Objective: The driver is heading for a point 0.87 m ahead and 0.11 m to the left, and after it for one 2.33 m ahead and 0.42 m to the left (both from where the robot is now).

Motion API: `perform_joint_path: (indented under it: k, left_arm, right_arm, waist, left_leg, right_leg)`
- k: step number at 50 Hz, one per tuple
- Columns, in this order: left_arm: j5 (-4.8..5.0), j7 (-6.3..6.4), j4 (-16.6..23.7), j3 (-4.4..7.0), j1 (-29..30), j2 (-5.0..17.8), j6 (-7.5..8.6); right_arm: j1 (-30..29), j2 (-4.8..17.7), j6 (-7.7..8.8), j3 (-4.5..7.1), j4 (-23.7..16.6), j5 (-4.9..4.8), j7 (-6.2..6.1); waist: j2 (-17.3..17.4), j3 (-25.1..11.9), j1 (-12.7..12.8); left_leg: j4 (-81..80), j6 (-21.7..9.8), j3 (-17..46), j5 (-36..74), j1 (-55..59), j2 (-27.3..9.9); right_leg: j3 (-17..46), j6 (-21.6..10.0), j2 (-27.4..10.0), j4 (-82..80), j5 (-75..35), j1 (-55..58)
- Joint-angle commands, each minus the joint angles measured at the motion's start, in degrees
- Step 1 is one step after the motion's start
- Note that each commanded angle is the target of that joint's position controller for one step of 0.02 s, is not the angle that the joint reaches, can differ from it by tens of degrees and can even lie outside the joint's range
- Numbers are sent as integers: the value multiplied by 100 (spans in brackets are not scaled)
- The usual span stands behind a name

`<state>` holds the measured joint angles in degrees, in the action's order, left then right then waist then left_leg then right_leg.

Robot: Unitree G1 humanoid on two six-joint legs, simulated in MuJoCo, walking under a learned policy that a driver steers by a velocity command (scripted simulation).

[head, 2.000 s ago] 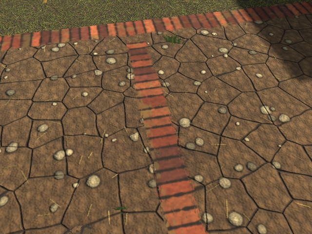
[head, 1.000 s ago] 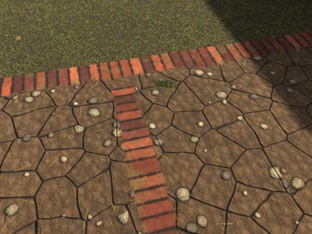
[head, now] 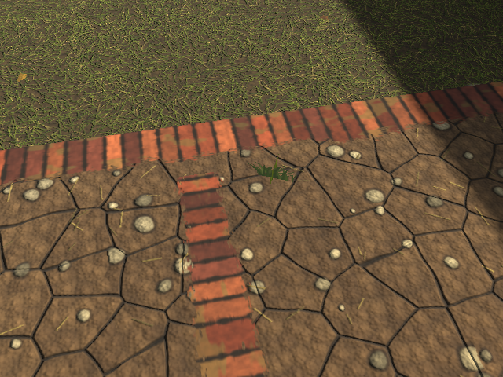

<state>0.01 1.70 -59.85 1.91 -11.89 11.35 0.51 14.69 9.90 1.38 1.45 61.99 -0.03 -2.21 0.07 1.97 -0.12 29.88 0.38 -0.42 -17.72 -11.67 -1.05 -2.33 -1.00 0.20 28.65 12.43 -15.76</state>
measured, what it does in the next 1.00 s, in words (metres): walks ahead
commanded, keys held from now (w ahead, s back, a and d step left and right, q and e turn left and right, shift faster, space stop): no key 0.52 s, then w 0.48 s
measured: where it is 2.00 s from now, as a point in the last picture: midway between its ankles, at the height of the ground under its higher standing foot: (268, 320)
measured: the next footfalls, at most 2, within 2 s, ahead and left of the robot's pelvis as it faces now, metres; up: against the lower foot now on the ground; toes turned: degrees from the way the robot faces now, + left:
left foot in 1.32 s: +0.50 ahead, +0.11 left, +0.00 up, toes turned +2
right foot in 1.88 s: +0.80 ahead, -0.14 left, +0.00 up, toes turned -3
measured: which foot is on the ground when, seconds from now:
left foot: down 0.00-0.90, up 0.92-1.00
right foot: down 0.00-1.00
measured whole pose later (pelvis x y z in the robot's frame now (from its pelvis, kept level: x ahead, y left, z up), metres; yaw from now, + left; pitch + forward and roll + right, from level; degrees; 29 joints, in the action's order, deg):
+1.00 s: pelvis +0.12 -0.03 +0.00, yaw +0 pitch +1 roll +0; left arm 0.6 -0.9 -61.6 2.6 -20.5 11.0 7.0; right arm 18.7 12.2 6.4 3.0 58.8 -2.3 0.1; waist 1.0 -1.4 1.7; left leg 69.9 -3.8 0.9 -19.8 -26.9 -1.6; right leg -3.5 -2.9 1.9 26.0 19.2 -8.1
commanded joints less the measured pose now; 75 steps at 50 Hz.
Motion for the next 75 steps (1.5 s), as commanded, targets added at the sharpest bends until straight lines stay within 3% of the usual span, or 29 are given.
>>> perform_joint_path:
  k: [1,26,27,29,32,36,39,40,42,43,44,45,46,47,49,50,52,56,61,64,65,66,67,68,69,70,71,73,75]
  left_arm:
    - [10,29,115,80,-134,478,16]
    - [14,74,-261,83,-105,365,-41]
    - [15,76,-328,76,-216,328,-47]
    - [94,97,-341,149,-294,496,-53]
    - [154,61,-243,157,-312,447,144]
    - [179,-61,-99,140,-226,308,411]
    - [199,-159,201,69,293,97,600]
    - [199,-191,243,58,302,115,655]
    - [225,-246,141,90,-110,204,728]
    - [245,-246,-113,158,-795,293,721]
    - [197,-221,-412,312,-1770,653,690]
    - [169,-227,-627,548,-2778,1468,659]
    - [68,-257,-546,369,-2671,1050,678]
    - [27,-231,-389,226,-2109,648,689]
    - [32,-271,-158,102,-1464,492,642]
    - [31,-272,-129,34,-1360,366,594]
    - [-9,-225,-149,-24,-1485,314,496]
    - [-42,-69,1,-12,-1356,664,477]
    - [110,-30,-117,111,-1746,883,520]
    - [37,-41,-75,203,-1597,1044,433]
    - [-7,-51,-46,210,-1495,1047,367]
    - [-34,-71,44,172,-1364,978,339]
    - [-64,-152,155,2,-1944,339,395]
    - [69,-229,39,-113,-2155,21,572]
    - [234,-250,241,47,-1542,589,711]
    - [315,-221,471,91,-935,823,762]
    - [255,-157,536,122,-670,827,750]
    - [131,-80,483,182,-956,637,563]
    - [128,-47,482,181,-1045,463,434]
  right_arm:
    - [345,570,7,93,-79,-2,-17]
    - [491,399,-32,64,107,10,-52]
    - [632,358,-40,60,178,2,-55]
    - [646,525,-51,126,133,-65,-85]
    - [706,478,124,133,5,-135,-70]
    - [1088,554,336,186,-11,-175,30]
    - [1558,971,414,300,66,-212,80]
    - [1489,969,437,298,27,-202,90]
    - [1125,928,429,282,-121,-203,127]
    - [684,947,401,274,-290,-195,142]
    - [94,921,425,250,-553,-185,153]
    - [-69,564,533,172,-828,-184,134]
    - [-40,511,638,146,-861,-164,147]
    - [-62,615,682,182,-859,-251,212]
    - [-114,582,674,204,-842,-256,269]
    - [-205,675,640,274,-866,-198,264]
    - [-227,475,530,259,-897,-181,317]
    - [-1450,262,472,116,-1415,-111,331]
    - [-2254,557,480,114,-1780,-186,454]
    - [-1642,927,508,278,-1688,-175,485]
    - [-839,1152,493,399,-1461,-185,457]
    - [166,1392,456,515,-1176,-180,410]
    - [1060,1930,436,638,-1001,9,365]
    - [1152,1696,421,538,-922,12,386]
    - [624,1347,453,424,-952,-61,412]
    - [20,1091,478,342,-1076,-79,411]
    - [-454,934,531,276,-1130,-27,450]
    - [-743,709,594,204,-1075,63,503]
    - [-548,775,597,207,-934,38,482]
  waist:
    - [4,-174,-6]
    - [7,104,24]
    - [4,-27,21]
    - [28,262,30]
    - [-23,711,16]
    - [283,585,-123]
    - [1085,717,-271]
    - [1071,771,-200]
    - [901,627,144]
    - [756,423,525]
    - [170,177,997]
    - [-1596,-205,1226]
    - [-1584,-365,986]
    - [-849,14,666]
    - [-162,243,325]
    - [-147,296,233]
    - [-342,300,141]
    - [-319,661,242]
    - [-439,740,281]
    - [-702,35,-187]
    - [-784,-458,-608]
    - [-750,-1010,-1070]
    - [476,-2062,-881]
    - [1369,-2867,-728]
    - [1056,-1976,-699]
    - [659,-1148,-528]
    - [84,-665,-272]
    - [254,-448,158]
    - [351,-249,256]
  left_leg:
    - [-518,-180,128,1188,-302,-154]
    - [-728,-145,37,589,-357,-57]
    - [-734,-176,-29,-23,-313,5]
    - [-607,-391,-14,-1764,-643,62]
    - [-580,-641,364,-2376,-1053,-208]
    - [-823,-950,978,-2301,-572,-553]
    - [-1683,-1507,2650,-2162,392,-1628]
    - [-1576,-1550,2801,-1546,440,-1793]
    - [-1151,-1293,2177,-349,282,-1604]
    - [-813,-1036,1605,226,-418,-1264]
    - [396,-668,806,1459,-1434,-685]
    - [2845,-158,-337,1196,-2880,267]
    - [4063,-242,301,-998,-3724,360]
    - [4760,-428,601,-865,-4170,-9]
    - [4536,-571,428,20,-4237,-419]
    - [4205,-568,307,299,-4046,-568]
    - [3811,-449,82,606,-3710,-607]
    - [1642,-211,-282,1770,-2932,-375]
    - [178,-421,-235,2188,-2499,-161]
    - [138,-712,-365,1669,-1554,189]
    - [181,-854,-490,1467,-601,391]
    - [269,-1058,-199,1500,953,133]
    - [210,-1854,2149,713,3315,-1428]
    - [-1118,-2327,4622,-286,3906,-2272]
    - [-1415,-1937,4173,-662,3163,-1982]
    - [-1533,-1670,3170,-324,2084,-1801]
    - [-1736,-1534,2441,351,995,-1603]
    - [-2019,-1372,1613,798,-84,-1206]
    - [-2282,-1458,1231,886,-515,-1088]
  right_leg:
    - [227,-197,-214,-280,-1108,542]
    - [261,-143,-223,-437,-504,493]
    - [201,-162,-156,-445,186,537]
    - [177,-307,-62,-356,2247,124]
    - [580,-518,-324,-377,2863,-324]
    - [498,-538,-256,147,2229,-757]
    - [-124,-468,18,1334,1096,-1812]
    - [-55,-551,-49,1360,1124,-1901]
    - [-104,-643,-41,725,1106,-1205]
    - [-112,-702,62,163,782,88]
    - [644,-885,-261,-412,567,1556]
    - [2926,-1508,-1478,-1281,434,2980]
    - [4319,-1798,-2222,-1648,-174,3211]
    - [3697,-1639,-2224,-1452,-511,3000]
    - [2274,-1278,-1770,-1569,-1168,2504]
    - [1731,-1066,-1528,-1658,-1559,2256]
    - [1175,-939,-1266,-1820,-1966,1848]
    - [513,-901,-914,-2273,-1954,747]
    - [451,-871,-1311,-2354,-2060,1559]
    - [327,-676,-1445,-1242,-4552,2347]
    - [184,-575,-1304,-245,-5327,2292]
    - [93,-406,-1092,1129,-4899,1399]
    - [5,-122,-306,3533,-2328,-796]
    - [782,-61,437,5068,1774,-1853]
    - [1123,-235,47,5519,1634,-2452]
    - [874,-326,-272,5382,1149,-2556]
    - [752,-336,-567,4977,657,-2266]
    - [783,-352,-888,4382,291,-1527]
    - [676,-287,-958,4012,248,-1461]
